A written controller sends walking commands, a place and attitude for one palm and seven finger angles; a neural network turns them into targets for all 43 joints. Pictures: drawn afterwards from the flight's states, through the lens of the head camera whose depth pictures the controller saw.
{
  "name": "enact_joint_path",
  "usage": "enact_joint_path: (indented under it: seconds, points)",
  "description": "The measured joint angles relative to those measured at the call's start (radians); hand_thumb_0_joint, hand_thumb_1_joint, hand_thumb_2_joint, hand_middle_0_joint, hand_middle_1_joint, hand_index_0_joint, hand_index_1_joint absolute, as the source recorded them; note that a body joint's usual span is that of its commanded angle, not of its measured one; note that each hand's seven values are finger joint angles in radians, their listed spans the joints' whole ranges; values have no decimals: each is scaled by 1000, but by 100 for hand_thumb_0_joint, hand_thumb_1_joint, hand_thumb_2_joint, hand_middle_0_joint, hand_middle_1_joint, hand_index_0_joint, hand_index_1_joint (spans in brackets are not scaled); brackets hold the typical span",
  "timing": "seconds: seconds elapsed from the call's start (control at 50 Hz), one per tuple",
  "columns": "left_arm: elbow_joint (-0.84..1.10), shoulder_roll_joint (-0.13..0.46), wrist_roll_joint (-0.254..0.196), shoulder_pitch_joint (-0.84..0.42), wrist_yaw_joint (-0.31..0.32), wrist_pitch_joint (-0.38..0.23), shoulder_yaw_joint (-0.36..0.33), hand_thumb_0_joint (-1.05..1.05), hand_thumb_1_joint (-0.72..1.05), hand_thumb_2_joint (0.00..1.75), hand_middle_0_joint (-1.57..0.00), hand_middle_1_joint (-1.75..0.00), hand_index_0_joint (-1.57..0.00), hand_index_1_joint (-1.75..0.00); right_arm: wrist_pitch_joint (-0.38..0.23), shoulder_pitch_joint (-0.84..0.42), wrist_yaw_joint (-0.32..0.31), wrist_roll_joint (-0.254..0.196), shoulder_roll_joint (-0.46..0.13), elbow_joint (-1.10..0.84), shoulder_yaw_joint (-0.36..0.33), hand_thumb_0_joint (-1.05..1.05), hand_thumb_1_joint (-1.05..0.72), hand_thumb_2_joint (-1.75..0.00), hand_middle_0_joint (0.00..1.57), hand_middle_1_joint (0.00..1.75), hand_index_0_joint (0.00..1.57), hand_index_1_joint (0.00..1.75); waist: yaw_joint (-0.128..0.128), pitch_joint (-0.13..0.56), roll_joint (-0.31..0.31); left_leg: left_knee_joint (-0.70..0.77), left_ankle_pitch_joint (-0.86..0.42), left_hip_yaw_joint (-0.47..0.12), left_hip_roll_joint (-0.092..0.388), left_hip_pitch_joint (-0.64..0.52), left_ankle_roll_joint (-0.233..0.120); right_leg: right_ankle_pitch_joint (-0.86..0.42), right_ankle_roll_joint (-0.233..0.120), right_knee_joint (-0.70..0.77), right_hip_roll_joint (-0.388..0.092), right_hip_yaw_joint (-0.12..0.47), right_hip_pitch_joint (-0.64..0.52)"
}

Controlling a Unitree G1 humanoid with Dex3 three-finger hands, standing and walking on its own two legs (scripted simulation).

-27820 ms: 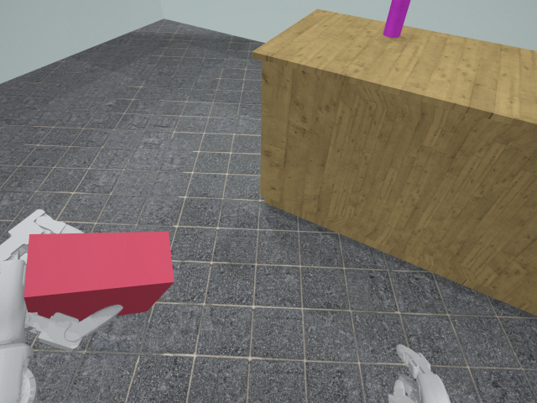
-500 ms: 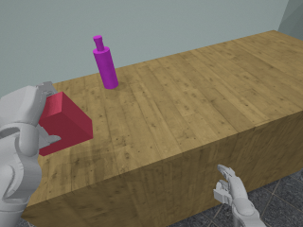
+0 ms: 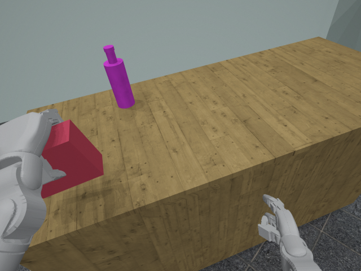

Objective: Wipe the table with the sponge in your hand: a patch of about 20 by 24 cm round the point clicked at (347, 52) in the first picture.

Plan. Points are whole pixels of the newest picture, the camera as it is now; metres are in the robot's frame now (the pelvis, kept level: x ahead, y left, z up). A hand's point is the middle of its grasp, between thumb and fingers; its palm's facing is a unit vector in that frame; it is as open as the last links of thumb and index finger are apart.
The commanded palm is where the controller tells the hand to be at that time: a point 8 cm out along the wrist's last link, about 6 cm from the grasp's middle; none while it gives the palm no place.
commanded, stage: move the sponge above the wiping area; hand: left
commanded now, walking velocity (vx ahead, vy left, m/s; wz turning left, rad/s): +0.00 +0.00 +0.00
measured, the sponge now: (62, 166) +0.25 +0.30 +0.14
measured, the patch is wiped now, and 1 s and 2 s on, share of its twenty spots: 0.00 0.00 0.00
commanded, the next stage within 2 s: none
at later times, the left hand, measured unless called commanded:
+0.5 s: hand (49, 156) +0.24 +0.31 +0.18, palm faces +0.16 -0.06 -0.99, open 10.1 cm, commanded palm +0.19 +0.30 +0.25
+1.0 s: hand (49, 161) +0.24 +0.32 +0.17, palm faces +0.13 -0.07 -0.99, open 10.1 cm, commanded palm +0.20 +0.31 +0.24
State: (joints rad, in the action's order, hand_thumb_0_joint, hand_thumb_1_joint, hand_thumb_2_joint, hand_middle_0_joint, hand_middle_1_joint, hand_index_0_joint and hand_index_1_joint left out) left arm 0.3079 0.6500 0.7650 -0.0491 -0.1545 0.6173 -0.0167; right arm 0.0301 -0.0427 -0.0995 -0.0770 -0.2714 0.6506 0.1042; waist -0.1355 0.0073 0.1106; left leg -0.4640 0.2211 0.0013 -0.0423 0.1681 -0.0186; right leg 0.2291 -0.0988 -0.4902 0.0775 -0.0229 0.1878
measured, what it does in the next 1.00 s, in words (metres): stands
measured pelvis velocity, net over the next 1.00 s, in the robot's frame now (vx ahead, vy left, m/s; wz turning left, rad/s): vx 0.01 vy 0.01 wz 0.01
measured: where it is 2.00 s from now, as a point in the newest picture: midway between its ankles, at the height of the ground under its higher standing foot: outside the picture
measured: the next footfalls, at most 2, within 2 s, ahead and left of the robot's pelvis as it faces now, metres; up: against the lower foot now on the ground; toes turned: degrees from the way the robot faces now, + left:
none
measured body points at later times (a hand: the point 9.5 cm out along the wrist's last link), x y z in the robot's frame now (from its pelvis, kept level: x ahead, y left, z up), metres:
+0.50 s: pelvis +0.00 +0.00 +0.00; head -0.02 -0.06 +0.44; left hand +0.23 +0.31 +0.23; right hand +0.27 -0.18 -0.07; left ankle +0.02 +0.11 -0.74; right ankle +0.03 -0.05 -0.74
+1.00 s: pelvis +0.01 +0.01 +0.00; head -0.02 -0.04 +0.45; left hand +0.23 +0.32 +0.22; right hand +0.28 -0.17 -0.06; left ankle +0.02 +0.11 -0.74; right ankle +0.03 -0.05 -0.74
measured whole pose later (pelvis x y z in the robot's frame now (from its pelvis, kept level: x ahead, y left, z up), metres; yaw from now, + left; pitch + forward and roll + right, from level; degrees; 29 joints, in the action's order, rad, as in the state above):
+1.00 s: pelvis +0.01 +0.01 +0.00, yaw +1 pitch -4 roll +1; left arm 0.25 0.61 0.82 0.00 -0.14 0.54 0.01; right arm 0.01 -0.03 -0.09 -0.07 -0.26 0.67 0.09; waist -0.14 0.01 0.11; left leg -0.45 0.22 -0.01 -0.05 0.16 -0.03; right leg 0.23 -0.09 -0.47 0.07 -0.02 0.18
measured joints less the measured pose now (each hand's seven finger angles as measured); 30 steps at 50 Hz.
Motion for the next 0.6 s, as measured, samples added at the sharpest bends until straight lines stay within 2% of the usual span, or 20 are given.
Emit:
enact_joint_path:
  seconds: [0.26, 0.42, 0.6]
  points:
    - [-48, 2, 23, 1, -6, -71, 10, 0, -51, 104, -73, -132, -74, -132, -26, 16, -2, 11, -1, 27, -15, 1, -90, -90, 20, 30, 20, 30, 5, -10, 4, -9, 3, -1, 2, 1, 3, 3, -4, -9, 2, -1, 1]
    - [-53, -10, 18, 9, 6, -74, 1, 0, -51, 104, -72, -133, -74, -132, -26, 21, 0, 7, 0, 25, -16, 1, -90, -90, 20, 30, 20, 30, 4, -3, 8, -8, 1, -3, -1, 6, 1, 2, -1, -7, -1, -2, 5]
    - [-76, -23, 38, 16, 3, -85, 19, 0, -51, 104, -72, -133, -74, -132, -34, 20, 1, 10, 1, 27, -19, 1, -90, -90, 20, 30, 20, 30, 2, -7, 5, -6, 2, -4, -6, 3, -4, 4, 3, -7, -5, -3, 2]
